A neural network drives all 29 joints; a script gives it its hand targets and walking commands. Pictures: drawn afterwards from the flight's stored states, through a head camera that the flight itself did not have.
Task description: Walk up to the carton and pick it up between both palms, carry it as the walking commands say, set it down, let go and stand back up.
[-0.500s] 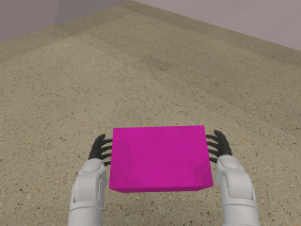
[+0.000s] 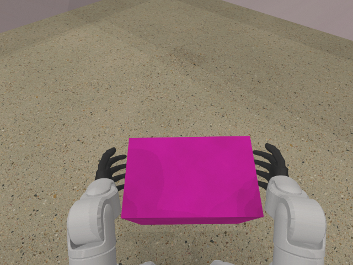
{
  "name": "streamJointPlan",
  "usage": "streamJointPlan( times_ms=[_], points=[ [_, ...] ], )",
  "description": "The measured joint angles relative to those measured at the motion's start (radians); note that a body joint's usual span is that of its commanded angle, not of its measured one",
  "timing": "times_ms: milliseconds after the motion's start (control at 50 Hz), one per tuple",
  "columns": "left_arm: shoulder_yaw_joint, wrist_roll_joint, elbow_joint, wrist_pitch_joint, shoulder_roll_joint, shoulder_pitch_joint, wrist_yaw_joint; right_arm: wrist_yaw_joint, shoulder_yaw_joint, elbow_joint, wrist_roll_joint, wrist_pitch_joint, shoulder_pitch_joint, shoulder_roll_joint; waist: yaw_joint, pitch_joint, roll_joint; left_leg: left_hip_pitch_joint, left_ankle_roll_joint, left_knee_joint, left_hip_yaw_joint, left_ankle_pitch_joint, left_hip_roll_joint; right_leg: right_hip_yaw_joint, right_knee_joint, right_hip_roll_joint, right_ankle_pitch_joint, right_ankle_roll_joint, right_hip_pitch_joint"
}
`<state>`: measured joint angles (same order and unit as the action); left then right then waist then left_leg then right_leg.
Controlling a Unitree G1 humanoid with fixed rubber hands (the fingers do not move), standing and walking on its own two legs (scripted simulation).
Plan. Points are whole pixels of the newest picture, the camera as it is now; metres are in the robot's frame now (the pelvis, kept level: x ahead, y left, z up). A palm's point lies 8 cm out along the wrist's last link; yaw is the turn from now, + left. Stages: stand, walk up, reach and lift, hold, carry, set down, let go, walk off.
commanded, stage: carry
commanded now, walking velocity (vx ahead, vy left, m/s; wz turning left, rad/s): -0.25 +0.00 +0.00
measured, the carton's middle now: (189, 185) +0.30 -0.01 +0.00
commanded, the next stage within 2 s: none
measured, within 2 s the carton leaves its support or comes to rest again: neither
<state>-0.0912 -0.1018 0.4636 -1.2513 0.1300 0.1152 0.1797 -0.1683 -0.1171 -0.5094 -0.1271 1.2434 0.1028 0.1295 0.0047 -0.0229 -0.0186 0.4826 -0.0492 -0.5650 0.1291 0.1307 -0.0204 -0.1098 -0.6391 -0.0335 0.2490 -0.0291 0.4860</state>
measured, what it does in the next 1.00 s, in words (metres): walks backwards: right foot, then left foot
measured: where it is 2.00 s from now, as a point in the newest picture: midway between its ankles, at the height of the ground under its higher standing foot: outside the picture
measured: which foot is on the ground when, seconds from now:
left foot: down 0.00-0.20, up 0.22-0.54, down 0.56-1.00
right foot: down 0.00-0.00, up 0.02-0.18, down 0.20-0.56, up 0.58-0.86, down 0.88-1.00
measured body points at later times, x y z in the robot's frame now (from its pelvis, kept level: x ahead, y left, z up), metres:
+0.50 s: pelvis -0.11 -0.01 +0.02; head -0.08 -0.02 +0.46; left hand +0.17 +0.14 +0.11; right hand +0.16 -0.19 +0.11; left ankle -0.15 +0.12 -0.69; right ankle -0.05 -0.13 -0.72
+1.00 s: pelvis -0.24 +0.00 +0.02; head -0.26 +0.00 +0.46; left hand +0.03 +0.15 +0.10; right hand +0.01 -0.19 +0.11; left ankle -0.16 +0.12 -0.72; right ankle -0.23 -0.13 -0.72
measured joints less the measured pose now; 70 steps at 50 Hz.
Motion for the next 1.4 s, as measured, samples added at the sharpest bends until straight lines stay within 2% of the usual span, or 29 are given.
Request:
streamJointPlan(
  times_ms=[60, 100, 140, 180, 220, 260, 280, 320, 360, 420, 480, 560, 580, 600, 660, 720, 760, 820, 860, 900, 1000, 1080, 1260, 1340, 1400],
  points=[
    [-0.009, 0.001, 0.004, 0.003, 0.001, 0.014, -0.002, -0.005, -0.004, -0.006, 0.003, 0.004, 0.020, 0.002, 0.009, 0.018, 0.021, 0.015, -0.011, 0.034, -0.010, -0.038, -0.004, 0.021, -0.168, 0.015, 0.142, 0.014, 0.051],
    [-0.014, 0.004, 0.015, 0.010, 0.001, 0.020, -0.001, -0.006, -0.001, -0.015, 0.001, -0.001, 0.029, 0.003, 0.003, 0.023, 0.037, 0.028, -0.007, 0.065, -0.017, -0.072, -0.015, 0.037, -0.261, 0.032, 0.191, 0.016, 0.058],
    [-0.020, 0.007, 0.026, 0.020, 0.001, 0.020, -0.004, -0.009, 0.006, -0.027, 0.000, -0.004, 0.035, 0.004, -0.008, 0.019, 0.044, 0.040, 0.003, 0.094, -0.020, -0.104, -0.026, 0.043, -0.216, 0.039, 0.201, 0.014, 0.013],
    [-0.021, 0.012, 0.038, 0.022, 0.001, 0.017, -0.005, -0.008, 0.010, -0.035, -0.003, -0.005, 0.037, 0.004, -0.020, 0.005, 0.041, 0.061, 0.015, 0.104, -0.021, -0.125, -0.033, 0.044, -0.053, 0.034, 0.171, 0.009, -0.080],
    [-0.018, 0.010, 0.031, 0.029, 0.002, 0.016, -0.005, -0.003, 0.006, -0.025, -0.009, -0.011, 0.042, 0.003, -0.031, 0.010, 0.051, 0.085, 0.039, 0.065, -0.029, -0.073, -0.051, 0.044, 0.044, 0.049, 0.049, 0.005, -0.113],
    [0.003, 0.005, 0.018, 0.023, 0.000, 0.004, -0.001, 0.006, -0.003, -0.017, -0.011, -0.013, 0.016, 0.002, -0.032, 0.013, 0.028, 0.130, 0.069, -0.131, -0.060, 0.181, -0.019, 0.054, 0.050, 0.032, 0.031, -0.005, -0.110],
    [0.009, 0.002, 0.016, 0.019, 0.000, -0.003, -0.001, 0.006, -0.005, -0.017, -0.007, -0.010, 0.008, 0.001, -0.026, 0.021, 0.018, 0.150, 0.074, -0.261, -0.081, 0.254, 0.002, 0.058, 0.066, 0.021, 0.024, -0.007, -0.120],
    [0.009, 0.002, 0.022, 0.019, 0.000, -0.009, -0.005, 0.001, -0.001, -0.026, -0.001, -0.007, 0.002, 0.000, -0.012, 0.032, 0.006, 0.161, 0.077, -0.464, -0.105, 0.299, 0.029, 0.067, 0.094, 0.001, 0.003, -0.005, -0.132],
    [0.004, 0.001, 0.032, 0.025, 0.001, -0.003, -0.010, -0.005, 0.002, -0.042, 0.005, -0.011, 0.006, 0.000, 0.004, 0.035, 0.001, 0.130, 0.085, -0.533, -0.114, 0.313, 0.034, 0.073, 0.106, -0.013, -0.016, 0.000, -0.129],
    [-0.009, -0.007, 0.040, 0.039, 0.002, 0.013, -0.023, -0.018, 0.007, -0.056, 0.008, -0.013, 0.030, 0.002, 0.025, 0.027, 0.006, 0.042, 0.096, -0.461, -0.110, 0.345, 0.026, 0.074, 0.117, -0.026, -0.044, 0.008, -0.110],
    [-0.008, -0.016, 0.032, 0.036, 0.003, 0.025, -0.025, -0.018, 0.002, -0.050, 0.003, -0.011, 0.040, 0.003, 0.029, 0.009, 0.002, -0.066, 0.093, -0.279, -0.092, 0.348, 0.020, 0.072, 0.125, -0.036, -0.073, 0.017, -0.086],
    [-0.005, -0.018, 0.021, 0.023, 0.001, 0.015, -0.024, -0.012, 0.002, -0.034, -0.004, 0.005, 0.039, 0.003, 0.033, -0.008, 0.001, -0.221, 0.077, 0.047, -0.060, 0.192, 0.008, 0.054, 0.113, -0.037, -0.105, 0.040, -0.047],
    [-0.008, -0.019, 0.016, 0.020, 0.001, 0.010, -0.023, -0.008, 0.008, -0.021, -0.005, -0.001, 0.030, 0.003, 0.028, -0.006, -0.023, -0.225, 0.061, 0.067, -0.052, 0.163, 0.021, 0.061, 0.095, -0.050, -0.099, 0.048, -0.035],
    [-0.012, -0.019, 0.013, 0.016, 0.000, -0.001, -0.022, -0.005, 0.015, -0.006, -0.006, -0.004, 0.022, 0.002, 0.019, -0.002, -0.040, -0.221, 0.047, 0.063, -0.047, 0.151, 0.028, 0.066, 0.063, -0.055, -0.053, 0.056, -0.025],
    [-0.013, -0.019, 0.017, -0.002, -0.002, -0.035, -0.018, 0.003, 0.029, 0.022, -0.005, -0.003, 0.001, 0.000, -0.003, 0.000, -0.035, -0.201, 0.027, 0.043, -0.055, 0.140, 0.004, 0.077, -0.169, -0.017, 0.141, 0.076, 0.021],
    [0.006, -0.013, 0.026, -0.007, -0.003, -0.052, -0.007, 0.020, 0.023, 0.021, -0.011, -0.010, -0.021, 0.000, -0.027, -0.018, -0.030, -0.180, 0.028, 0.065, -0.062, 0.106, -0.014, 0.091, -0.301, 0.007, 0.157, 0.081, 0.027],
    [0.015, -0.012, 0.033, -0.010, -0.003, -0.045, 0.001, 0.027, 0.015, 0.016, -0.013, -0.017, -0.022, 0.000, -0.036, -0.029, -0.025, -0.162, 0.028, 0.078, -0.062, 0.081, -0.022, 0.086, -0.244, 0.008, 0.159, 0.085, -0.015],
    [0.013, -0.012, 0.035, -0.011, -0.002, -0.018, 0.005, 0.026, 0.012, 0.006, -0.016, -0.027, -0.015, 0.000, -0.038, -0.046, -0.018, -0.133, 0.030, 0.083, -0.058, 0.054, -0.031, 0.070, -0.058, 0.009, 0.156, 0.085, -0.114],
    [0.009, -0.018, 0.023, -0.015, 0.000, 0.002, 0.005, 0.027, 0.006, 0.016, -0.016, -0.033, -0.009, 0.000, -0.036, -0.063, -0.022, -0.113, 0.037, 0.077, -0.045, 0.044, -0.032, 0.062, 0.094, 0.005, 0.087, 0.083, -0.191],
    [0.009, -0.022, -0.012, -0.011, 0.001, 0.012, 0.000, 0.024, -0.003, 0.034, -0.019, -0.030, -0.006, -0.001, -0.031, -0.078, -0.013, -0.099, 0.045, 0.069, -0.034, 0.036, -0.037, 0.067, 0.168, 0.007, 0.001, 0.058, -0.217],
    [0.024, -0.032, -0.071, -0.004, 0.000, -0.003, -0.023, 0.008, -0.009, 0.025, -0.017, 0.011, -0.034, -0.002, 0.023, -0.087, 0.034, -0.108, 0.059, 0.103, -0.040, -0.002, -0.037, 0.059, 0.159, 0.008, -0.008, 0.046, -0.209],
    [0.020, -0.039, -0.059, -0.010, -0.001, -0.014, -0.028, 0.000, 0.002, 0.020, -0.010, 0.021, -0.037, -0.002, 0.042, -0.090, 0.041, -0.105, 0.063, 0.118, -0.034, 0.010, -0.028, 0.062, 0.156, -0.003, -0.018, 0.054, -0.195],
    [0.005, -0.034, -0.052, -0.015, -0.001, -0.015, -0.025, 0.000, 0.010, 0.042, -0.020, 0.028, -0.008, -0.001, 0.008, -0.087, 0.028, -0.081, 0.061, 0.123, -0.032, 0.008, -0.010, 0.060, 0.134, -0.023, -0.026, 0.058, -0.160],
    [0.007, -0.025, -0.040, -0.008, -0.001, -0.017, -0.019, 0.003, 0.007, 0.033, -0.023, 0.023, -0.002, 0.000, -0.008, -0.069, 0.024, -0.078, 0.046, 0.126, -0.032, -0.052, -0.011, 0.059, 0.116, -0.023, -0.025, 0.059, -0.151],
    [0.006, -0.025, -0.031, -0.006, -0.001, -0.016, -0.017, 0.007, 0.008, 0.031, -0.022, 0.015, -0.002, 0.000, -0.011, -0.064, 0.011, -0.072, 0.042, 0.121, -0.032, -0.047, -0.009, 0.059, 0.111, -0.026, -0.019, 0.061, -0.146]
  ],
)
